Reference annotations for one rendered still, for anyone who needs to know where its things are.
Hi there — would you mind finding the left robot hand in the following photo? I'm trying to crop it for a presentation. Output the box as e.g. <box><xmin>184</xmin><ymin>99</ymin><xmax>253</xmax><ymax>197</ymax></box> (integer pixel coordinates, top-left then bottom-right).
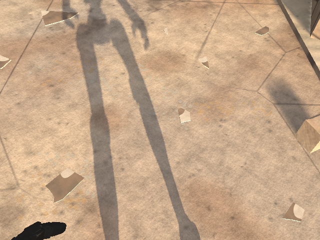
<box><xmin>11</xmin><ymin>221</ymin><xmax>67</xmax><ymax>240</ymax></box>

